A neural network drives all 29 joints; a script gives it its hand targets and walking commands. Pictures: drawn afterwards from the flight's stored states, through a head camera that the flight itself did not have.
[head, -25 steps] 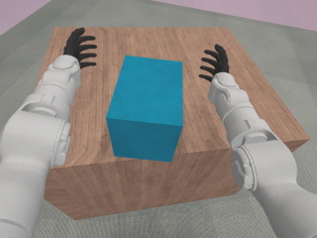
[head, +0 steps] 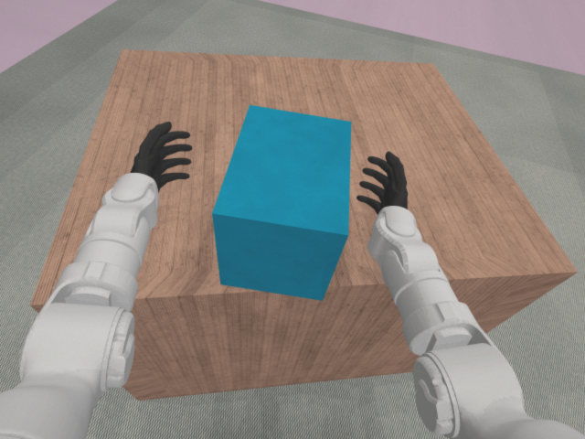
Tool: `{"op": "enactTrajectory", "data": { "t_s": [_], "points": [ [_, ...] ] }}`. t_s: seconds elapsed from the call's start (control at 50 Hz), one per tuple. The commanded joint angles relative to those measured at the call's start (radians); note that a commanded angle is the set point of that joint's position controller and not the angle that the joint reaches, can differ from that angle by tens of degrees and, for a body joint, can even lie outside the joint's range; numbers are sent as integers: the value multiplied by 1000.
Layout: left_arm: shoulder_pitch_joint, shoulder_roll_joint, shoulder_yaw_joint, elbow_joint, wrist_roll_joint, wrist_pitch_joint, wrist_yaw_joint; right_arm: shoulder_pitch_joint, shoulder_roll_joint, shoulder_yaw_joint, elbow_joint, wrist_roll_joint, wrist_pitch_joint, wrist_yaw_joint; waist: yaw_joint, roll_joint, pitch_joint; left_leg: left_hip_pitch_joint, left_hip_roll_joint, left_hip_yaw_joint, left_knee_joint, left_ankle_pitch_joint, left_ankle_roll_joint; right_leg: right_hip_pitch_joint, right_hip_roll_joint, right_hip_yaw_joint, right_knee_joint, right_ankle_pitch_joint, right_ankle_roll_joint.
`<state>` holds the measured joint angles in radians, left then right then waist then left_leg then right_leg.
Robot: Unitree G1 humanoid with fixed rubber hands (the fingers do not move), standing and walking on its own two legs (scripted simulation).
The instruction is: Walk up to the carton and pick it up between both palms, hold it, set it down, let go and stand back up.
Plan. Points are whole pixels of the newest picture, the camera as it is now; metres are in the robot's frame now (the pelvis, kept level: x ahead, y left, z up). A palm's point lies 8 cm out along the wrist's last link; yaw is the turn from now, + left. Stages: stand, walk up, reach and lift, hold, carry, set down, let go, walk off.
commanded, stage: set down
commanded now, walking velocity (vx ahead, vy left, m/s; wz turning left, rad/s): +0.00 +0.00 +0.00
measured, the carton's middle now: (286, 202) +0.47 +0.00 +0.02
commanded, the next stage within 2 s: none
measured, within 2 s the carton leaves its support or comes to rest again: neither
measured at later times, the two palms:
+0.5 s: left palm (121, 219) +0.37 +0.23 +0.08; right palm (386, 247) +0.35 -0.13 +0.07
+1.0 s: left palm (109, 297) +0.29 +0.23 +0.03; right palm (394, 309) +0.28 -0.14 +0.03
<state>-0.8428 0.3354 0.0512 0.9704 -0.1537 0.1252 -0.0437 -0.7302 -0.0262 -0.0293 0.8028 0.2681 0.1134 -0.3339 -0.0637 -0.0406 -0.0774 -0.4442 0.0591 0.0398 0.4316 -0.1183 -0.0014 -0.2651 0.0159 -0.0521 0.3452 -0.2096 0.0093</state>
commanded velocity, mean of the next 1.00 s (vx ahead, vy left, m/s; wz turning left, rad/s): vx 0.00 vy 0.00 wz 0.00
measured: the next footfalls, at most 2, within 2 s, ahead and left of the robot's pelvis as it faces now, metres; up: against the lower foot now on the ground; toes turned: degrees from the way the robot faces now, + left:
none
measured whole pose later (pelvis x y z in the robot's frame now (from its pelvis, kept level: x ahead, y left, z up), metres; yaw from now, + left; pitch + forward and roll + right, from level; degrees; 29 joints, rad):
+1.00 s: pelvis +0.00 +0.01 +0.00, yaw -1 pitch -3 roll -1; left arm -0.14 0.29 0.01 0.33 -0.20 0.10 -0.06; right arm -0.06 0.01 0.02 0.30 0.15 0.01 -0.27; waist 0.05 -0.02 0.09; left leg -0.23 0.04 0.08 0.44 -0.15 0.02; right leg -0.08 -0.01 -0.02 0.37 -0.24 0.02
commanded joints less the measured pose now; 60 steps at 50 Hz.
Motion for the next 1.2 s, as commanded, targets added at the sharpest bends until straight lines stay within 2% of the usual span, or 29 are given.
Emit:
{"op": "enactTrajectory", "data": {
  "t_s": [0.0, 0.02, 0.12, 0.18, 0.22, 0.32, 0.36, 0.42, 0.46, 0.48, 0.54, 0.58, 0.66, 0.82, 0.9, 0.94, 0.98, 1.06, 1.16, 1.18],
  "points": [
    [-448, 139, 53, -366, -2, -13, 12, -409, -124, -23, -353, -23, -56, 0, 12, 170, -594, 590, -56, 6, 77, 389, -56, -20, 30, -10, -24, 375, 25],
    [-437, 133, 46, -375, -9, -4, 13, -396, -122, -29, -347, -26, -46, 3, 6, 165, -565, 594, -53, 5, 70, 359, -54, -38, 31, -9, -31, 331, 23],
    [-388, 123, 34, -447, -33, 14, 28, -338, -114, -41, -378, -29, -24, 21, 28, 182, -521, 597, -40, 5, 52, 259, -51, -94, 33, -13, -42, 159, 5],
    [-344, 110, 22, -430, -41, 26, 31, -308, -116, -42, -353, -29, -8, 35, 31, 178, -466, 584, -34, 1, 40, 196, -47, -106, 31, -11, -51, 88, -7],
    [-304, 108, 25, -429, -43, 34, 28, -285, -119, -32, -359, -24, -2, 38, 39, 158, -437, 576, -35, 1, 26, 181, -40, -87, 29, -8, -49, 93, -3],
    [-204, 76, 24, -472, -16, 60, 19, -183, -112, -30, -334, -25, 0, 47, 41, 166, -341, 606, -28, -5, 5, 177, -42, -81, 32, -14, -66, 57, -10],
    [-138, 67, 35, -524, -5, 70, 17, -132, -115, -29, -374, -32, -12, 47, 50, 152, -337, 617, -26, -5, 4, 204, -44, -55, 36, -17, -65, 77, -7],
    [-87, 56, 38, -582, -1, 81, 16, -93, -108, -33, -427, -43, -28, 49, 51, 152, -296, 602, -27, -2, 5, 212, -43, -43, 36, -17, -68, 79, -10],
    [-40, 53, 44, -628, 1, 87, 13, -51, -105, -34, -474, -57, -40, 45, 51, 123, -290, 609, -29, 3, 7, 226, -40, -26, 35, -16, -69, 96, -4],
    [-11, 45, 43, -655, 2, 89, 13, -23, -102, -34, -490, -60, -47, 43, 50, 129, -287, 614, -29, 2, 9, 238, -43, -21, 37, -16, -65, 106, -4],
    [5, 55, 38, -740, -13, 76, 20, -4, -95, -45, -575, -77, -62, 48, 59, 141, -309, 595, -26, 6, 7, 208, -44, -19, 36, -15, -55, 79, -7],
    [46, 48, 25, -805, -29, 63, 29, 45, -90, -40, -614, -78, -71, 56, 63, 156, -331, 605, -20, -1, 13, 242, -50, -23, 38, -14, -49, 90, -13],
    [154, 47, 23, -807, -26, 53, 23, 152, -71, -21, -614, -87, -64, 65, 68, 141, -264, 589, -19, -2, -5, 194, -42, -10, 28, 1, -56, 67, -14],
    [373, 61, 19, -883, -34, -32, -6, 360, -31, 20, -699, -101, -137, 60, 95, 150, -222, 584, -26, -7, -1, 240, -42, 22, 14, 20, -64, 82, -22],
    [410, 72, 10, -829, -50, -65, -12, 396, -13, 30, -685, -127, -147, 62, 104, 119, -123, 523, -22, -4, -31, 117, -23, 9, -1, 30, -71, 7, -23],
    [475, 71, 13, -828, -48, -82, -20, 453, 3, 45, -696, -132, -162, 60, 114, 109, -107, 513, -22, 1, -34, 126, -18, 38, -4, 37, -71, 21, -21],
    [551, 70, 16, -883, -48, -112, -27, 535, 12, 67, -724, -121, -193, 57, 121, 119, -135, 550, -23, -1, -21, 201, -24, 55, -3, 42, -70, 70, -22],
    [568, 88, 0, -858, -62, -158, -40, 573, 29, 70, -706, -149, -226, 53, 103, 116, -78, 521, -27, -5, -23, 122, -20, 19, -21, 54, -80, 12, -28],
    [626, 107, -4, -877, -68, -186, -43, 615, 32, 74, -712, -154, -254, 58, 116, 123, -50, 503, -22, -4, -27, 111, -25, 34, -21, 55, -69, -5, -31],
    [639, 111, -7, -879, -68, -191, -44, 638, 33, 76, -706, -158, -257, 60, 110, 120, -54, 504, -23, -4, -25, 108, -24, 35, -24, 58, -70, -4, -30]
  ]
}}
